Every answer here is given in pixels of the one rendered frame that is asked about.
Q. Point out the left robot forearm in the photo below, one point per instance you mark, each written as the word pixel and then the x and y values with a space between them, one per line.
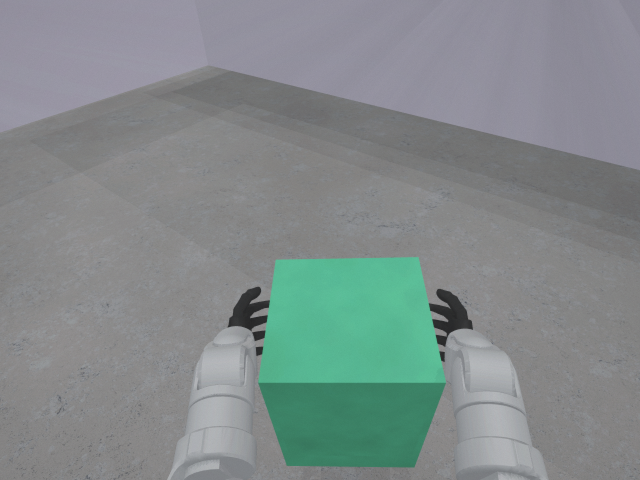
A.
pixel 218 442

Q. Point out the carton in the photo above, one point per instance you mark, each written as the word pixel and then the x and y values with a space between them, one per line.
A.
pixel 351 373

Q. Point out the left robot hand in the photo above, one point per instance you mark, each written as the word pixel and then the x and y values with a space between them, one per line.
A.
pixel 243 311

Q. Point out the right robot hand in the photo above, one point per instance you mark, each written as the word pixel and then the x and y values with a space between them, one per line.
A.
pixel 456 316

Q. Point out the right robot forearm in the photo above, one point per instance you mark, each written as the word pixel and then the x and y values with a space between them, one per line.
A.
pixel 494 442

